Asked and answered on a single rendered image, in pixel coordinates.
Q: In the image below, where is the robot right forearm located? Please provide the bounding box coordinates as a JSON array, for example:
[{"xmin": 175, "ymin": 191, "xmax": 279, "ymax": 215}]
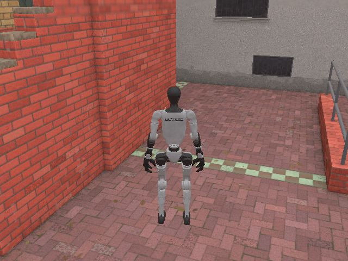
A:
[{"xmin": 193, "ymin": 132, "xmax": 203, "ymax": 158}]

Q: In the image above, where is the right robot thigh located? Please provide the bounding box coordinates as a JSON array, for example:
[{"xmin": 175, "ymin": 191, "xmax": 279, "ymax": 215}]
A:
[{"xmin": 182, "ymin": 152, "xmax": 192, "ymax": 190}]

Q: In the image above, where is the humanoid robot head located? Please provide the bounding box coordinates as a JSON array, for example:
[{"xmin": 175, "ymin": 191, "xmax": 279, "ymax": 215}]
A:
[{"xmin": 165, "ymin": 86, "xmax": 183, "ymax": 113}]

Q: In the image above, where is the left robot upper arm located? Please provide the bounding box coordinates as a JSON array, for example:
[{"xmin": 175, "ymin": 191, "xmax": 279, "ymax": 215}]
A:
[{"xmin": 149, "ymin": 110, "xmax": 163, "ymax": 141}]

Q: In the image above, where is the right robot upper arm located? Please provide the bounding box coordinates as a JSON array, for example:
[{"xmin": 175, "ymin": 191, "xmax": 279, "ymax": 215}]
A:
[{"xmin": 185, "ymin": 110, "xmax": 198, "ymax": 140}]

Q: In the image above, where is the robot right hand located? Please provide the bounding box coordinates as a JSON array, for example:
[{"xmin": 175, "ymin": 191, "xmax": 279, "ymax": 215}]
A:
[{"xmin": 192, "ymin": 157, "xmax": 205, "ymax": 172}]

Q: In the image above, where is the robot left hand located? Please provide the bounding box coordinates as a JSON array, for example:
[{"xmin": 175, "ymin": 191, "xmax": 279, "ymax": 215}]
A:
[{"xmin": 143, "ymin": 158, "xmax": 156, "ymax": 173}]

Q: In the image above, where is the robot left forearm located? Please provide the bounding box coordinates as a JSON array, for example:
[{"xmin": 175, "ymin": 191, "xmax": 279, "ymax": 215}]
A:
[{"xmin": 145, "ymin": 133, "xmax": 155, "ymax": 159}]

